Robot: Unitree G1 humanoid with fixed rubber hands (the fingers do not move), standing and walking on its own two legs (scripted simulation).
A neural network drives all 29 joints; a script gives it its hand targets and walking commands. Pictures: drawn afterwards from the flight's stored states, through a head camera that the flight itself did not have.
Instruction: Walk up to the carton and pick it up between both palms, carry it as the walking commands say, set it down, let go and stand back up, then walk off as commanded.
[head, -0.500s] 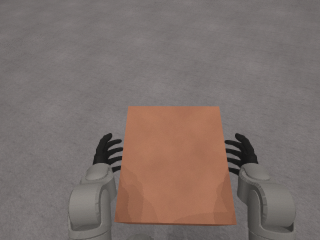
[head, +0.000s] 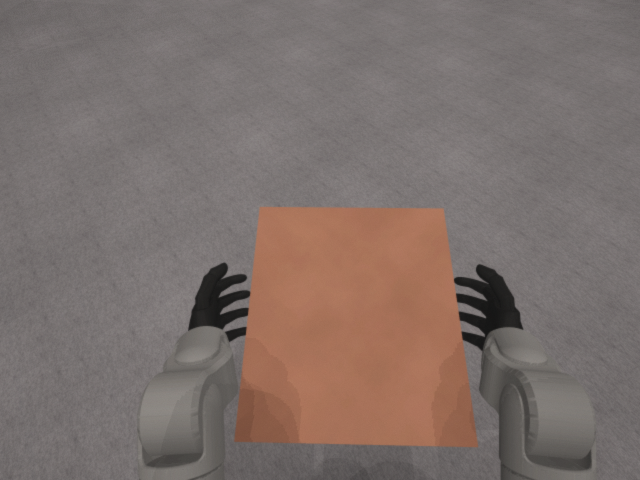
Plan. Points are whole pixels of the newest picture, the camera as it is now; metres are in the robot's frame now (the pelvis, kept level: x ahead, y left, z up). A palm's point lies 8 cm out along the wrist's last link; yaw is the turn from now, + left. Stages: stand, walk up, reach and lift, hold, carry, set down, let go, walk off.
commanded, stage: carry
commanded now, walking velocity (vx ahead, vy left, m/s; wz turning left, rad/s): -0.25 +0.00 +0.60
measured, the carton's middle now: (349, 329) +0.31 +0.01 +0.01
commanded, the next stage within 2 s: none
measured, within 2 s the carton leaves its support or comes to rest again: neither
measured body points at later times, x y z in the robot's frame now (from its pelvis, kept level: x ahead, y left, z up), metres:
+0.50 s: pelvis -0.18 +0.00 +0.01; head -0.16 -0.02 +0.46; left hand +0.05 +0.21 +0.11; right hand +0.13 -0.09 +0.10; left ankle -0.24 +0.13 -0.69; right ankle -0.08 -0.10 -0.73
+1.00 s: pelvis -0.35 -0.02 +0.00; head -0.34 -0.01 +0.45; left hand -0.19 +0.26 +0.10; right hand -0.04 -0.02 +0.10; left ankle -0.26 +0.12 -0.73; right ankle -0.36 -0.15 -0.72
